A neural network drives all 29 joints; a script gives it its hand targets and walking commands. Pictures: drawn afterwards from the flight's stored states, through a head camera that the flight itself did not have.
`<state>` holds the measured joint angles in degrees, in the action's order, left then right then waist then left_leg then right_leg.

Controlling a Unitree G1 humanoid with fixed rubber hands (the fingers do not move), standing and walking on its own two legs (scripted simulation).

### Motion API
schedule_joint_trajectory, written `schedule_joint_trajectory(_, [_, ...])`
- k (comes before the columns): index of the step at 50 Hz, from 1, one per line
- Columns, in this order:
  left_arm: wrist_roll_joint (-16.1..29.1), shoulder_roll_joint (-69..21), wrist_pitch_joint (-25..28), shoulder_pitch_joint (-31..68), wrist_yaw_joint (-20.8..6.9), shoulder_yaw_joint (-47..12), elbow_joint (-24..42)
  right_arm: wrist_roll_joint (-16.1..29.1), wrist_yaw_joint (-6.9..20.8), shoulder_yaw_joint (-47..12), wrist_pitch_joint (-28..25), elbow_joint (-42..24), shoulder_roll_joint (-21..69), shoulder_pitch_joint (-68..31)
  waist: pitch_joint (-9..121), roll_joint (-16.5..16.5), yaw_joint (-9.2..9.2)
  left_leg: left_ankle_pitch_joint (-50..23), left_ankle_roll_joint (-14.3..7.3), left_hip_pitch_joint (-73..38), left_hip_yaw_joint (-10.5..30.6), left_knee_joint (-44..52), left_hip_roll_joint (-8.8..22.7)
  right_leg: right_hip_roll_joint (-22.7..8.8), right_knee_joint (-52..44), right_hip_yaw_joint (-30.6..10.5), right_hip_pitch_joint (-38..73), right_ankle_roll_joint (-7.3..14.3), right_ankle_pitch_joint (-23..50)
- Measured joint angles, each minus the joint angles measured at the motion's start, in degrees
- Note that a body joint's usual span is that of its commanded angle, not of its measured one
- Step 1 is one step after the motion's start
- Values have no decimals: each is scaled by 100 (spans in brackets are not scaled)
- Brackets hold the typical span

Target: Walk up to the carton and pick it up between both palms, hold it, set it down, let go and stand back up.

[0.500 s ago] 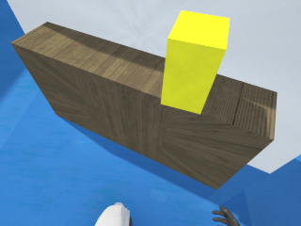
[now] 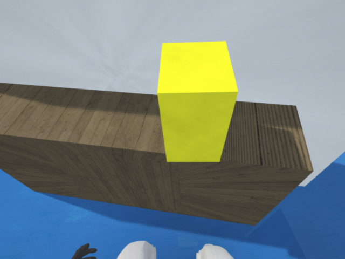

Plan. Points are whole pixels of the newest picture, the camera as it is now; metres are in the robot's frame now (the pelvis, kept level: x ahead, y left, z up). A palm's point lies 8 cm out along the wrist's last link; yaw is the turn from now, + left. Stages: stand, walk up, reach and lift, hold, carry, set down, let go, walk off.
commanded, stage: walk up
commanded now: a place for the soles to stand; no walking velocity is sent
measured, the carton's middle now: (193, 107) +0.48 -0.05 +0.04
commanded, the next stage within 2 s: none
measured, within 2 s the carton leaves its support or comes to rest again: neither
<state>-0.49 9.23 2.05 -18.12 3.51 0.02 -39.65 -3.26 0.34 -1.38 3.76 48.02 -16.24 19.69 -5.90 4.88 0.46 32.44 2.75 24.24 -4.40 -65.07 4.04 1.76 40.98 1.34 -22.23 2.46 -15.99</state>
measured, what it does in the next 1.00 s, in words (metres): steps on the spot: left foot, then right foot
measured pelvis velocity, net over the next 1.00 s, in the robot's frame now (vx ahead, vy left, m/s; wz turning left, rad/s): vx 0.02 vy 0.05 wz -0.18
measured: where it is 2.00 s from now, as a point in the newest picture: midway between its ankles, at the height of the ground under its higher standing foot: outside the picture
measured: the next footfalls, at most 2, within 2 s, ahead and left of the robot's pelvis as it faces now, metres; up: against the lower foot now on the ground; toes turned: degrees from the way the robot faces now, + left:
left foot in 0.16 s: +0.10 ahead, +0.19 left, +0.00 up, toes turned +2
right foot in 0.40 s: +0.04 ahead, -0.05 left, +0.00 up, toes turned -8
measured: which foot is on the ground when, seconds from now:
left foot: up 0.00-0.14, down 0.16-1.00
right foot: down 0.00-0.18, up 0.20-0.38, down 0.40-0.90, up 0.92-1.00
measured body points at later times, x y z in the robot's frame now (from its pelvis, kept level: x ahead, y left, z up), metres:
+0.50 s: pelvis +0.01 +0.07 +0.01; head +0.03 +0.06 +0.46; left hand +0.14 +0.30 -0.12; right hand +0.08 -0.19 -0.11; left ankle +0.06 +0.19 -0.71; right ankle +0.00 -0.05 -0.71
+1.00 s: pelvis +0.02 +0.05 +0.02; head +0.03 +0.05 +0.47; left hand +0.10 +0.30 -0.12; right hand -0.04 -0.21 -0.12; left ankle +0.06 +0.19 -0.71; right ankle +0.01 -0.06 -0.68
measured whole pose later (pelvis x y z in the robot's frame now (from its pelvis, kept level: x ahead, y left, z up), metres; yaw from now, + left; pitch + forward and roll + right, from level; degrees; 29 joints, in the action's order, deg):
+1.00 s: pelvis +0.02 +0.05 +0.02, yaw -10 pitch -2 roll +2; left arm -4.0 16.1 -2.3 -17.1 -2.5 -0.8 -54.2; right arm -2.8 -2.7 -0.4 -1.1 54.7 -13.5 22.0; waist -2.2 -2.1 0.9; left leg 12.8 0.2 11.0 -10.3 -25.8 5.5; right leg -2.2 47.7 1.7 -21.1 -1.4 -28.3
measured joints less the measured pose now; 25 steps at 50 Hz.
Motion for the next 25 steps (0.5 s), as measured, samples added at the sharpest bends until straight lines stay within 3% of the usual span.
schedule_joint_trajectory(4, [-42, 57, -33, -90, -78, -22, -223, 97, -13, -18, -115, -106, 128, -423, 2, -107, -150, -481, -26, 52, 227, 993, 117, -101, -219, -239, 135, -147, 56])
schedule_joint_trajectory(8, [-49, 262, -205, 14, -209, -48, -379, 192, -24, 5, -247, -207, 233, -692, 55, -287, -196, -1512, -146, -454, 178, 2440, 55, -210, 138, -485, -45, -385, -152])
schedule_joint_trajectory(11, [-24, 484, -341, 181, -235, -10, -491, 276, -52, -3, -296, -243, 384, -831, 60, -565, -221, -1278, -125, -492, -62, 2312, -30, -222, 640, -695, -188, -367, -747])
schedule_joint_trajectory(15, [-75, 626, -405, 346, -168, 103, -608, 272, -107, 25, -301, -280, 478, -961, 73, -663, -144, -1322, -192, -636, -210, 2521, 75, -113, 1232, -420, -129, -399, -1548])
schedule_joint_trajectory(18, [-126, 609, -376, 456, -192, 124, -657, 213, -92, 62, -325, -335, 415, -994, 60, -646, -84, -1420, -221, -657, -290, 2667, 118, -176, 611, -173, 233, -378, -1267])
schedule_joint_trajectory(21, [-154, 530, -331, 556, -248, 94, -706, 226, -44, 68, -324, -300, 283, -977, 56, -557, -96, -1413, -198, -596, -358, 2617, 196, -147, -382, -85, 643, -225, -174])
schedule_joint_trajectory(25, [22, 411, -260, 566, -335, -44, -899, 319, -12, -2, -270, -160, 232, -805, 164, -494, 25, -1632, -168, -810, -383, 3028, 142, -167, -577, -98, 769, -189, -243])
